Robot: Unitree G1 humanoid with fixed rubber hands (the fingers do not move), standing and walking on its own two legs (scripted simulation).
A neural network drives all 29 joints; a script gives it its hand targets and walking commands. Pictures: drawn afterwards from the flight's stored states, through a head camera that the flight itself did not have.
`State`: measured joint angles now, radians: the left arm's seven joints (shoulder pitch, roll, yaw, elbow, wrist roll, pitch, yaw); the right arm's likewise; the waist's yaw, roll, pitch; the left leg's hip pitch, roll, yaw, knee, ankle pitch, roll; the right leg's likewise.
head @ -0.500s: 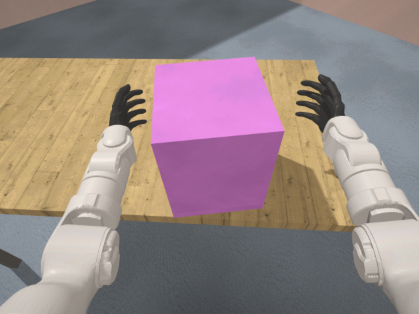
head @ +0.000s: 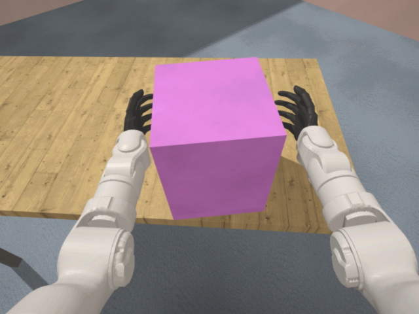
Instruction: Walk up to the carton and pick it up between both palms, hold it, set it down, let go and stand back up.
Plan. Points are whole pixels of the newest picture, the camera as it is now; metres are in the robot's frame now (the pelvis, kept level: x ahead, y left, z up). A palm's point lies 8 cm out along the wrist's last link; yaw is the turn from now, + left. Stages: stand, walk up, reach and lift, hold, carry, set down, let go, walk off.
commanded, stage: reach and lift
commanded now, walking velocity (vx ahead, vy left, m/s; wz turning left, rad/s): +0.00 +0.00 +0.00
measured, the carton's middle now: (213, 143) +0.42 +0.02 +0.07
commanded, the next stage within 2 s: none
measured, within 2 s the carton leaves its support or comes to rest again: leaves its support in 1.64 s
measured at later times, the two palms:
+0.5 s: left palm (138, 131) +0.41 +0.17 +0.11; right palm (290, 130) +0.42 -0.13 +0.10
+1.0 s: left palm (140, 131) +0.41 +0.16 +0.11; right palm (290, 129) +0.42 -0.13 +0.11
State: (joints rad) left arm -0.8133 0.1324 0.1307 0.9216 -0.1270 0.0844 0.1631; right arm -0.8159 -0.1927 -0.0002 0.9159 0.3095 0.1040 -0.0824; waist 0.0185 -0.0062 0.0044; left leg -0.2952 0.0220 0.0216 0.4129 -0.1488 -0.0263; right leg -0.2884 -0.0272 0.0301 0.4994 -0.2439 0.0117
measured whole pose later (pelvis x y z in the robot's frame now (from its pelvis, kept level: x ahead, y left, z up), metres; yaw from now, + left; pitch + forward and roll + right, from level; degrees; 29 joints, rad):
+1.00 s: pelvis +0.00 +0.00 +0.00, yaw +0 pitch +2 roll +1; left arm -0.81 0.05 0.25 0.92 0.00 0.06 0.19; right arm -0.82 -0.10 0.00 0.92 0.24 0.10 -0.17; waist 0.02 -0.01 0.00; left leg -0.30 0.02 0.02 0.41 -0.15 -0.03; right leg -0.29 -0.03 0.03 0.50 -0.25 0.01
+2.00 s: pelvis +0.01 +0.00 +0.00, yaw +0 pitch +3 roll +1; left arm -0.76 0.02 0.27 0.78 0.06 0.26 0.19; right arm -0.75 -0.10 0.00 0.83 0.20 0.24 -0.18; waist 0.02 -0.01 -0.17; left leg -0.30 0.02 0.02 0.41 -0.17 -0.03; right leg -0.29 -0.03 0.03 0.50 -0.26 0.01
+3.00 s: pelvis +0.00 +0.00 +0.00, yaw +0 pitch +2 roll +1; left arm -0.82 0.05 0.30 0.54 0.07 0.61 0.15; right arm -0.87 -0.10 0.00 0.66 0.20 0.53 -0.23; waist 0.02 -0.01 -0.21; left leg -0.30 0.02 0.02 0.41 -0.16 -0.03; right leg -0.28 -0.03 0.03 0.48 -0.24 0.02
